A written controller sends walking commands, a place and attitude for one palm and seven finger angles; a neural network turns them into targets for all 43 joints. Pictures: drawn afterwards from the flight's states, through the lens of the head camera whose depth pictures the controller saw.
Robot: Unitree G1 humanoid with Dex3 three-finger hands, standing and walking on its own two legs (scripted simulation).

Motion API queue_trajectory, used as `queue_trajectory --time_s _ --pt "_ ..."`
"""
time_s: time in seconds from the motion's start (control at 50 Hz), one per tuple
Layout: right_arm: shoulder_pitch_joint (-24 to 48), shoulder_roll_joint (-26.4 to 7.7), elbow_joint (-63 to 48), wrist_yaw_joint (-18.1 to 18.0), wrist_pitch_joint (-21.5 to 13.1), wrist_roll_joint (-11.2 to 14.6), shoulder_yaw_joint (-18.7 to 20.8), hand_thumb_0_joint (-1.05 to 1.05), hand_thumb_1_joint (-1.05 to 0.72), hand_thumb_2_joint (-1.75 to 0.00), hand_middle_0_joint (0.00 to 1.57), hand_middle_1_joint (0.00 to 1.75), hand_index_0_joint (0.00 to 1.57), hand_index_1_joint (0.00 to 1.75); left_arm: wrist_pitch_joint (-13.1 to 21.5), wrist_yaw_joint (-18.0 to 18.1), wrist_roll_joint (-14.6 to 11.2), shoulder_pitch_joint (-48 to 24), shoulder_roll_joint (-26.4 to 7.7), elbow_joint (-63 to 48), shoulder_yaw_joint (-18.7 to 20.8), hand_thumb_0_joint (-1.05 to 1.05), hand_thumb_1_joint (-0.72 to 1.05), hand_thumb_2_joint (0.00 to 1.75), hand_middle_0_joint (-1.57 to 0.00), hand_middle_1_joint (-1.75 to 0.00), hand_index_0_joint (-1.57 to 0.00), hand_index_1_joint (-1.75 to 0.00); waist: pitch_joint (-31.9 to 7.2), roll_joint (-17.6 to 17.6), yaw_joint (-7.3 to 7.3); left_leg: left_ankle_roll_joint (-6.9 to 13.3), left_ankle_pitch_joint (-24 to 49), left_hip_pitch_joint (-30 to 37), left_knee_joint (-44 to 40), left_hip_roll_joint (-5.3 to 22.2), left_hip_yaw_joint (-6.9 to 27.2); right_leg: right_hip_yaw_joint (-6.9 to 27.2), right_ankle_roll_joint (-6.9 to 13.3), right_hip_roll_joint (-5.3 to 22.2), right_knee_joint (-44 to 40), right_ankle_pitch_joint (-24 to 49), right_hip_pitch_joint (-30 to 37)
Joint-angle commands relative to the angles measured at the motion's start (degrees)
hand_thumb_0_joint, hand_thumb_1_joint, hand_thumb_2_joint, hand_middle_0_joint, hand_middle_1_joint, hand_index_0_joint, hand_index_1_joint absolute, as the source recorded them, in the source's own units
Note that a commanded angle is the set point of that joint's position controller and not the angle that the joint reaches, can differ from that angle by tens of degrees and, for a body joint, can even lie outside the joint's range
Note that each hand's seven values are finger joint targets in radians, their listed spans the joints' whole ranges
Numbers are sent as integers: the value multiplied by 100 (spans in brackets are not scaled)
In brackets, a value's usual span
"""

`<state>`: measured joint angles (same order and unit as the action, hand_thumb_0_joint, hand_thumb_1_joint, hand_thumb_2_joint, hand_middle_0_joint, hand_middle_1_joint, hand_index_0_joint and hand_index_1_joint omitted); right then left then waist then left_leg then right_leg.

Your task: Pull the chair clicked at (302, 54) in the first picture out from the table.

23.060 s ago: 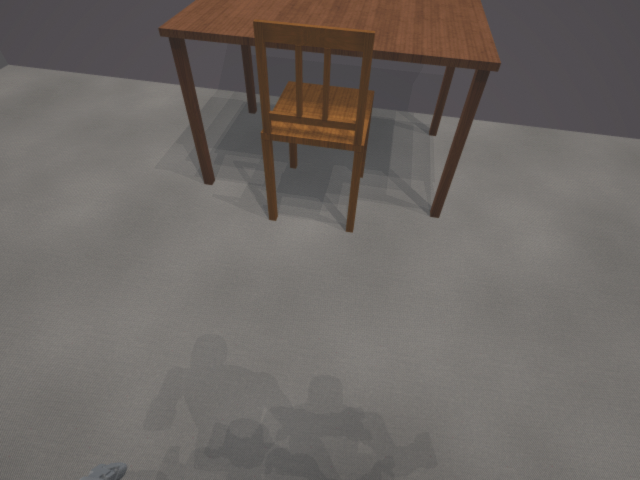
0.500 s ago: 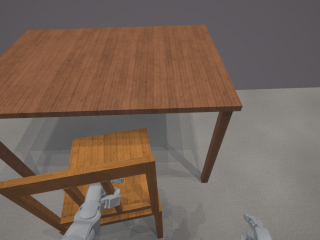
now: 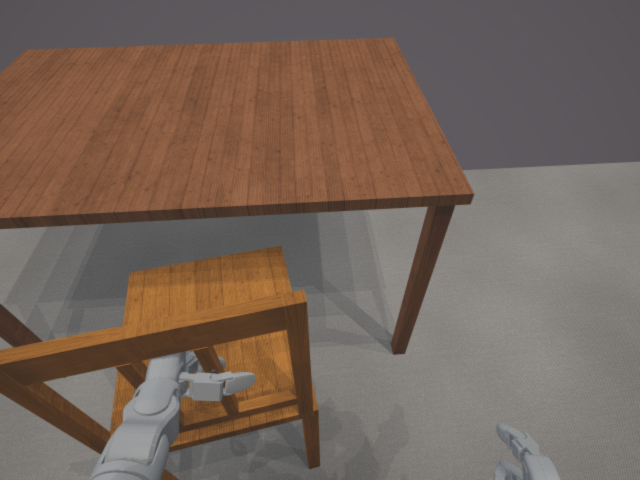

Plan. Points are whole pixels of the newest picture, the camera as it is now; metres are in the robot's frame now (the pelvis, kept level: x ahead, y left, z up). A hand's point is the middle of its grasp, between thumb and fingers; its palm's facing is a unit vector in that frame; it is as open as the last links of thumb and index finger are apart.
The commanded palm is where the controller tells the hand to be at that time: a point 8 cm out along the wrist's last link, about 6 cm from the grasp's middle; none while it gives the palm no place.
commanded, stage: open the thumb and straighten the fingers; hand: left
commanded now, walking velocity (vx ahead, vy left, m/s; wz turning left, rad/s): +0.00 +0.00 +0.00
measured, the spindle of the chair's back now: (155, 394) +0.27 +0.25 -0.09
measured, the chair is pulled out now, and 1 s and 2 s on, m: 0.17 0.17 0.17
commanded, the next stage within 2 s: draw the fingers out of the gap in 0.42 s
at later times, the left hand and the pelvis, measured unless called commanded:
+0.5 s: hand (211, 367) +0.29 +0.16 -0.04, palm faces +0.05 -0.99 -0.16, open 17.3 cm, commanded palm +0.26 +0.21 -0.02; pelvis -0.01 +0.01 -0.01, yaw +0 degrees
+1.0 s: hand (209, 424) +0.21 +0.15 -0.04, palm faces +0.05 -0.98 -0.18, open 17.5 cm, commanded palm +0.19 +0.20 -0.02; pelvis +0.00 +0.00 -0.02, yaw +1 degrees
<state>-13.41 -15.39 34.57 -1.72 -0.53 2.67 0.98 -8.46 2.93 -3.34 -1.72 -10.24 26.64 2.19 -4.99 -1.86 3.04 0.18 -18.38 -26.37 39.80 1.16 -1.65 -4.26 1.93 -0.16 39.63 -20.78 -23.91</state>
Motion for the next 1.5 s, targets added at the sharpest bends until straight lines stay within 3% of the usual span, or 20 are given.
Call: queue_trajectory --time_s 0.0,0.18,0.26,0.48,0.5,0.56,0.62,0.68,0.72,0.84,0.92,0.96,1.02,1.1,1.24,1.32,1.38,1.4,1.42,1.48 --pt "546 -637 -955 -81 -318 51 149 0 -90 -90 20 30 20 30 -85 26 -56 -1505 -539 -1196 131 0 -55 20 -32 -94 -32 -94 -846 204 19 220 722 453 -294 -151 143 232 -143 13 -599 972 -67" --pt "409 -676 -974 -157 -423 4 129 0 -90 -90 20 30 20 30 -291 175 -43 -1871 -901 -1370 556 0 -55 20 -10 -29 -10 -29 -1198 308 -64 171 521 291 -140 -133 287 206 -113 -37 -338 587 -253" --pt "401 -633 -957 -156 -442 18 93 0 -90 -90 20 30 20 30 -348 127 -21 -1964 -615 -1363 253 0 -55 20 0 0 0 0 -1105 27 14 154 387 283 -116 -108 296 191 -108 -42 -302 422 -456" --pt "358 -650 -985 -168 -494 -3 99 0 -90 -90 20 30 20 30 -541 198 -68 -1555 -656 -1605 330 0 -55 20 0 0 0 0 -1243 253 -54 146 563 235 -61 -81 334 157 -92 -62 -228 568 -365" --pt "323 -674 -909 -185 -467 -5 93 0 -90 -90 20 30 20 30 -549 209 -39 -1879 -802 -1444 428 0 -55 20 0 0 0 0 -1087 296 29 137 515 119 -24 -88 339 157 -96 -64 -207 543 -495" --pt "375 -620 -1077 -134 -488 -15 104 0 -90 -90 20 30 20 30 -559 161 -23 -884 -592 -1737 290 0 -55 20 0 0 0 0 -1323 18 -179 122 734 245 -38 -82 292 142 -55 -36 -150 683 -276" --pt "390 -613 -1198 -88 -480 -22 119 0 -90 -90 20 30 20 30 -621 138 2 -172 -542 -2089 187 0 -55 20 0 0 0 0 -1347 28 -224 118 983 267 -10 -64 265 122 -43 -37 -118 890 -182" --pt "456 -593 -1303 -86 -464 -18 102 0 -90 -90 20 30 20 30 -710 180 -18 8 -407 -2551 -12 0 -55 20 0 0 0 0 -1136 215 -125 141 814 161 14 -69 265 110 -81 -30 -130 813 -270" --pt "485 -628 -1333 -106 -447 -28 102 0 -90 -90 20 30 20 30 -774 252 -4 141 -588 -2698 134 0 -55 20 0 0 0 0 -942 303 -127 144 703 45 12 -75 282 116 -78 -45 -155 691 -320" --pt "437 -538 -1478 -161 -600 -54 82 0 -90 -90 20 30 20 30 -640 343 26 979 -391 -3838 -217 0 -55 20 0 0 0 0 -1173 90 -103 163 984 260 156 -88 305 104 -72 -8 -30 950 -265" --pt "402 -566 -1479 -184 -627 -66 44 0 -90 -90 20 30 20 30 -742 317 95 1369 -408 -3879 -333 0 -55 20 0 0 0 0 -777 95 -21 167 757 50 230 -111 354 90 -79 -21 -28 760 -502" --pt "434 -543 -1561 -192 -635 -75 25 0 -90 -90 20 30 20 30 -818 289 105 1599 -308 -4015 -454 0 -55 20 0 0 0 0 -770 139 -41 180 656 15 249 -132 367 92 -96 -2 -18 692 -514" --pt "402 -552 -1617 -241 -640 -87 21 0 -90 -90 20 30 20 30 -899 262 63 1888 -529 -4222 -217 0 -55 20 0 0 0 0 -801 317 -84 195 635 -59 315 -160 350 119 -102 -3 -46 703 -447" --pt "355 -494 -1719 -266 -728 -95 3 0 -90 -90 20 30 20 30 -807 208 21 2361 -483 -4674 -277 0 -55 20 0 0 0 0 -995 146 -113 200 773 -34 426 -186 336 159 -115 42 40 915 -370" --pt "305 -495 -1747 -288 -844 -103 6 0 -90 -90 20 30 20 30 -760 105 48 3027 -468 -4865 -388 0 -55 20 0 0 0 0 -751 284 -42 229 674 -298 581 -209 370 196 -152 67 54 913 -529" --pt "309 -439 -1785 -306 -905 -90 49 0 -90 -90 20 30 20 30 -678 61 53 3632 -529 -5029 -275 0 -55 20 0 0 0 0 -761 262 -147 227 703 -400 624 -224 343 207 -138 68 97 929 -504" --pt "285 -397 -1791 -303 -983 -73 67 0 -90 -90 20 30 20 30 -527 56 56 3963 -525 -5245 -289 0 -55 20 0 0 0 0 -747 180 -150 233 648 -447 658 -217 345 200 -135 82 141 854 -583" --pt "182 -353 -1701 -299 -1185 -116 77 0 -90 -90 20 30 20 30 379 -59 -472 3273 -123 -6113 -256 0 -55 20 0 0 0 0 -680 414 -63 182 749 -515 895 -246 424 32 -135 2 331 1012 -827" --pt "138 -360 -1474 -293 -1335 -130 131 0 -90 -90 20 30 20 30 840 -104 -404 3467 -494 -5747 36 0 -55 20 0 0 0 0 -721 391 -123 171 732 -605 995 -224 402 100 -116 -3 431 1038 -891" --pt "124 -325 -1378 -203 -1621 -70 164 0 -90 -90 20 30 20 30 1705 -250 -550 3674 -490 -5951 107 0 -55 20 0 0 0 0 -828 -246 -204 140 665 -521 988 -222 396 76 -49 -16 567 670 -1015"
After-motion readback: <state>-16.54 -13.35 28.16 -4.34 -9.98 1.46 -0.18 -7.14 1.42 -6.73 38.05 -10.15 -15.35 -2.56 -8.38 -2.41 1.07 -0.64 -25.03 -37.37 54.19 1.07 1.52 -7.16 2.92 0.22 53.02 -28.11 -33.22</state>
